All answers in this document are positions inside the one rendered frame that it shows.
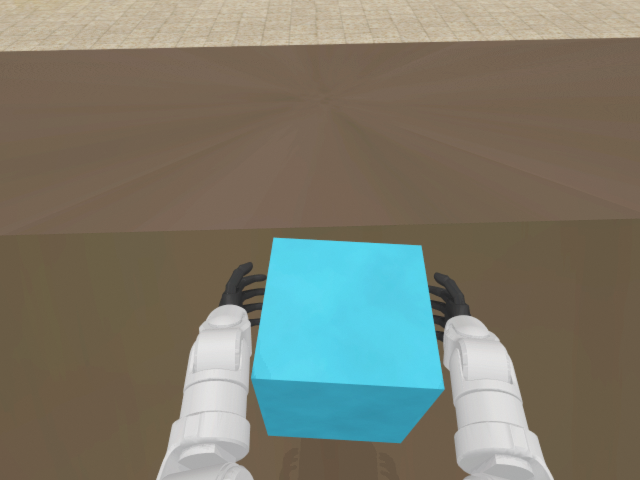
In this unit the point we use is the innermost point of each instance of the robot left hand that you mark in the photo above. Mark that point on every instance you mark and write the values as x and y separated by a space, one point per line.
233 294

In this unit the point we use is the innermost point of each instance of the robot right forearm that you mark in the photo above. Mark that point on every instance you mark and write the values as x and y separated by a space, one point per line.
493 435

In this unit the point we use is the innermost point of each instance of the carton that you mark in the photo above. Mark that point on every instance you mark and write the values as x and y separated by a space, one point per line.
346 347

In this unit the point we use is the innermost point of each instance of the robot right hand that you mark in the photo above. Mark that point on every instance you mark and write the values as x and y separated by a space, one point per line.
455 303

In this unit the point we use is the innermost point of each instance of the robot left forearm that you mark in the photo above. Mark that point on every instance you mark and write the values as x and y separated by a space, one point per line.
212 428

